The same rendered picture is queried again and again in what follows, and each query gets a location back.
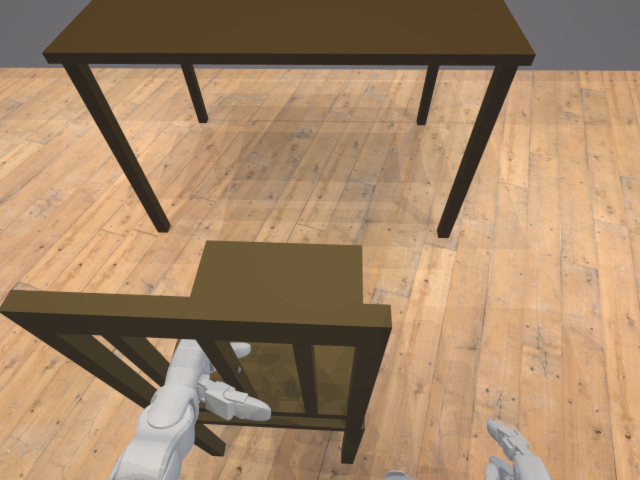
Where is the robot left forearm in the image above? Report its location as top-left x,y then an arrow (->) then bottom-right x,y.
107,384 -> 199,480

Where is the chair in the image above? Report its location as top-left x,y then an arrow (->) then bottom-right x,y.
0,240 -> 392,464

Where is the right robot shin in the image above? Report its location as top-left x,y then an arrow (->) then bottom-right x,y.
384,471 -> 405,479

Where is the right robot hand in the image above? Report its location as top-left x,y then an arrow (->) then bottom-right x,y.
485,419 -> 552,480

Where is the left robot hand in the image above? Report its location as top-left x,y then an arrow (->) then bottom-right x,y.
164,339 -> 271,421

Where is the table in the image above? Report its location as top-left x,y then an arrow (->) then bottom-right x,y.
42,0 -> 536,238

